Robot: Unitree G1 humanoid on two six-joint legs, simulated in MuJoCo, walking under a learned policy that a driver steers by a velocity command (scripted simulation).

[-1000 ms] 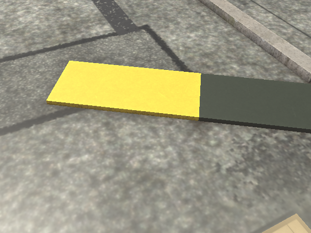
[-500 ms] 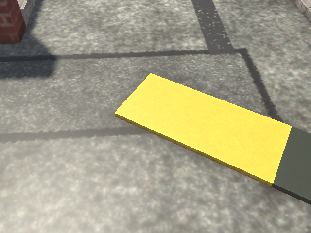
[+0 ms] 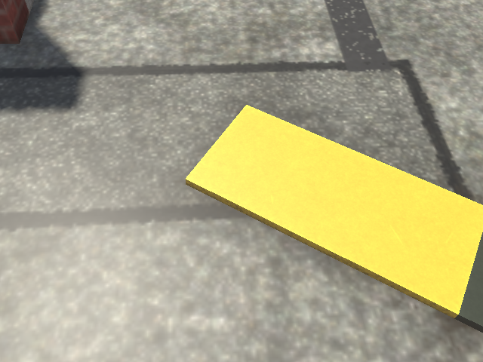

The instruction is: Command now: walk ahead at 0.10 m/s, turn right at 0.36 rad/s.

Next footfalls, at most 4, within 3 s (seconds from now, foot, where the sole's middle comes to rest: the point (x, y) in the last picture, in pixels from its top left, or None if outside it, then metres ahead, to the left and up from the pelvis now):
0.24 right None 0.07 -0.13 -0.77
0.70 left None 0.13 0.07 -0.77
1.10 right None -0.03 -0.16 -0.77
1.58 left None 0.15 -0.01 -0.77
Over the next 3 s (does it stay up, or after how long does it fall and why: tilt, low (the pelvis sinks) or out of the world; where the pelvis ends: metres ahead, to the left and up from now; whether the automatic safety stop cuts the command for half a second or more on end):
stays up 0.11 -0.16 0.01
